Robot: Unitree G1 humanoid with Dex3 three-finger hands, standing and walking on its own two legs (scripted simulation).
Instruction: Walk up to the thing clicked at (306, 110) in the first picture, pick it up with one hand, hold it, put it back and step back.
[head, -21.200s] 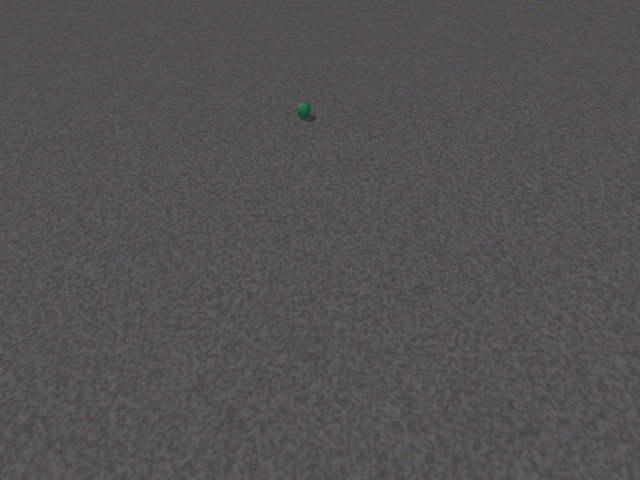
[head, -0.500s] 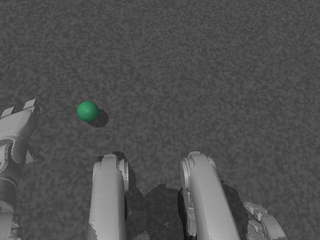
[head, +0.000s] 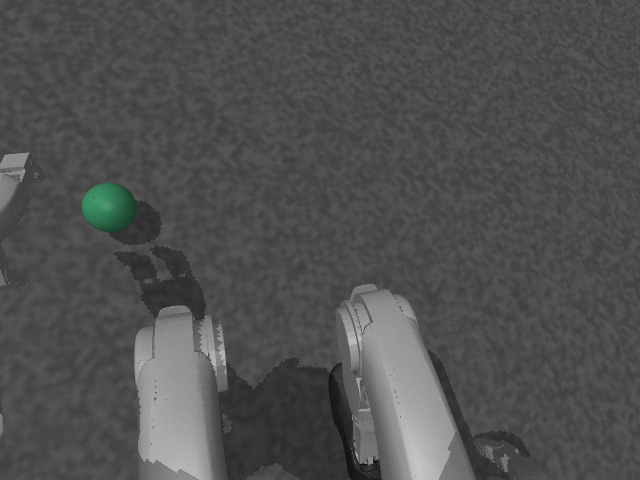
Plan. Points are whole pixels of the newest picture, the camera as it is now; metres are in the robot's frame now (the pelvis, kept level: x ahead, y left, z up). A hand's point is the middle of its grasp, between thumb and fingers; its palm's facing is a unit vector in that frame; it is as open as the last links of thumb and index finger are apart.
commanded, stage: rise first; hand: left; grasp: from above
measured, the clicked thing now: (109, 207) +0.52 +0.28 -0.32
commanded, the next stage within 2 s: approach in 0.52 s
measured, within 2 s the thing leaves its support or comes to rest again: neither
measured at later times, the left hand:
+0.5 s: hand (26, 222) +0.45 +0.34 -0.18, palm faces -0.45 -0.08 -0.89, open 14.1 cm
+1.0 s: hand (93, 174) +0.53 +0.27 -0.20, palm faces -0.37 -0.04 -0.93, open 14.0 cm
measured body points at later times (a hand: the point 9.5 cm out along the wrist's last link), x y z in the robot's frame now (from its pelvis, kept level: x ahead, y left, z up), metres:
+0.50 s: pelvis +0.01 +0.00 -0.02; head +0.26 +0.08 +0.35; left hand +0.47 +0.34 -0.13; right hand +0.08 -0.27 -0.13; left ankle +0.08 +0.13 -0.32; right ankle +0.10 -0.14 -0.32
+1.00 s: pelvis +0.01 +0.00 -0.03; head +0.27 +0.08 +0.33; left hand +0.54 +0.27 -0.14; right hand +0.05 -0.27 -0.12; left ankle +0.08 +0.13 -0.32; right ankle +0.10 -0.14 -0.32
